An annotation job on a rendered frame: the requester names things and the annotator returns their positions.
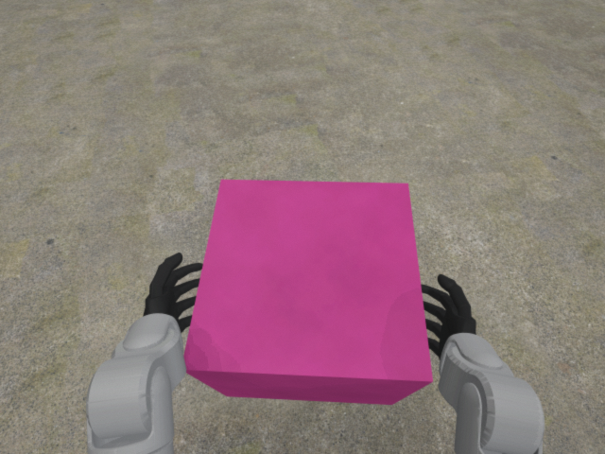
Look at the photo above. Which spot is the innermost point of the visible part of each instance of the right robot forearm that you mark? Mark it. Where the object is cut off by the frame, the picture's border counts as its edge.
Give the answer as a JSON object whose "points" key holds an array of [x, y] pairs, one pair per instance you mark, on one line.
{"points": [[497, 413]]}

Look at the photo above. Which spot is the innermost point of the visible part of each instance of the robot right hand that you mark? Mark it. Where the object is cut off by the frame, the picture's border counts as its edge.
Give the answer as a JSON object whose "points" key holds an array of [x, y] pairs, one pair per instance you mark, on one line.
{"points": [[457, 318]]}

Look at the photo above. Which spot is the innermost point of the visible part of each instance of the left robot forearm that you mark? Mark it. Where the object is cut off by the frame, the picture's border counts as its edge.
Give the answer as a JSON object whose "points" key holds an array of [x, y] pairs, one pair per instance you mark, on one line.
{"points": [[129, 399]]}

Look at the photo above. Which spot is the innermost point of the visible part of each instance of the carton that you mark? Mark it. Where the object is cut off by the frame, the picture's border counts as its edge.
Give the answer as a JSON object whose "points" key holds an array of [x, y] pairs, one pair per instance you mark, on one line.
{"points": [[311, 291]]}

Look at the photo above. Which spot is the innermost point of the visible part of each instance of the robot left hand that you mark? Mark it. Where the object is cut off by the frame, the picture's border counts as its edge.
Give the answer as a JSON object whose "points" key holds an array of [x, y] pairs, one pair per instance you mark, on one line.
{"points": [[163, 294]]}

